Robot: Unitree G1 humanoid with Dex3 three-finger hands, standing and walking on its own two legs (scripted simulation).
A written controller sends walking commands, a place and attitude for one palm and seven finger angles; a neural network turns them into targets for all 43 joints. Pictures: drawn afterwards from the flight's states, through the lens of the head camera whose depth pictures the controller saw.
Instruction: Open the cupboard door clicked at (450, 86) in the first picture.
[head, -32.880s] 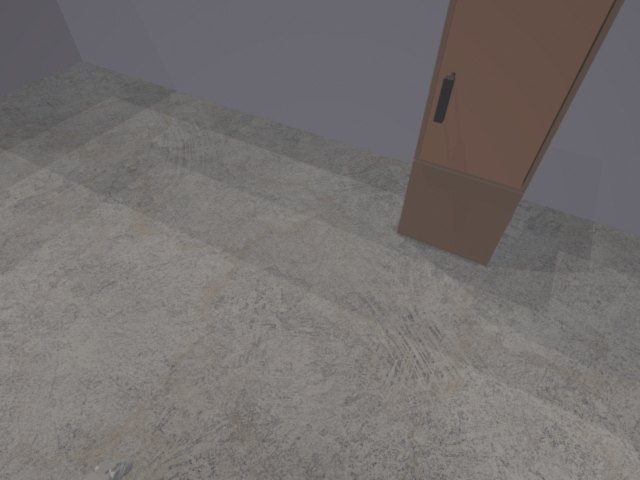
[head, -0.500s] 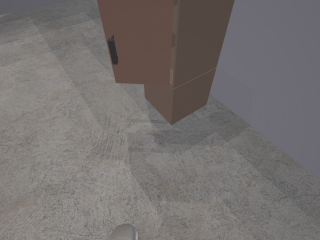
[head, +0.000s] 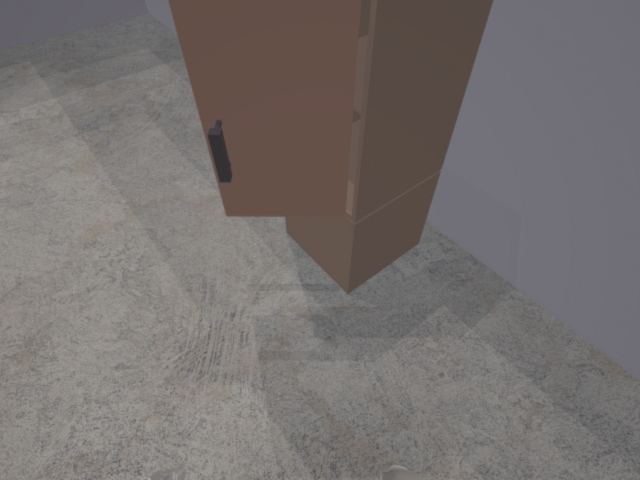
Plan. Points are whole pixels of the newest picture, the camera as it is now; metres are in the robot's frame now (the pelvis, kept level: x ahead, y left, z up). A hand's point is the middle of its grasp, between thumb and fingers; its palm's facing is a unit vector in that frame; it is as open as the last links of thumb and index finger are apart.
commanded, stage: take the last steps up to it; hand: left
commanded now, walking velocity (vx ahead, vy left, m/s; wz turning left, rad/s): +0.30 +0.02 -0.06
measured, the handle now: (222, 150) +0.81 +0.28 -0.10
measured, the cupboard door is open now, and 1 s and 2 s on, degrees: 51 51 51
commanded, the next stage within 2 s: come to a stop and stand still in 0.38 s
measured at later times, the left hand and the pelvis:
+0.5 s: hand (203, 479) +0.16 +0.19 -0.19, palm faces +0.08 -0.98 -0.16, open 7.3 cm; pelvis +0.20 +0.01 -0.01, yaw -1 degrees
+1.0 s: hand (219, 376) +0.30 +0.19 -0.17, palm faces -0.03 -0.97 -0.24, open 7.3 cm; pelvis +0.21 -0.01 +0.00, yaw -3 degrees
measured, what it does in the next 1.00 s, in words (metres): walks ahead: right foot, then left foot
